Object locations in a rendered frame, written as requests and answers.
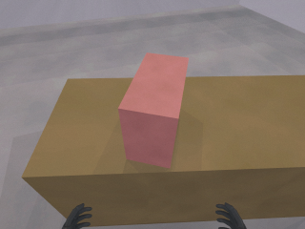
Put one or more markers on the carton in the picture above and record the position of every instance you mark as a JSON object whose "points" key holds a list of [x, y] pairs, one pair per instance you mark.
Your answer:
{"points": [[150, 109]]}

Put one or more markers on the right robot hand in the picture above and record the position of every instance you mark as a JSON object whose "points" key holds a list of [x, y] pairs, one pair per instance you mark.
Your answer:
{"points": [[233, 218]]}

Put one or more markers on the left robot hand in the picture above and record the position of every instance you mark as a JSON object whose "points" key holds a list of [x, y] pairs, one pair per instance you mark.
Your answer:
{"points": [[74, 218]]}

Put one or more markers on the pedestal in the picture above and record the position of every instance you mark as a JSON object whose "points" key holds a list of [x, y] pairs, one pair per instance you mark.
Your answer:
{"points": [[239, 140]]}

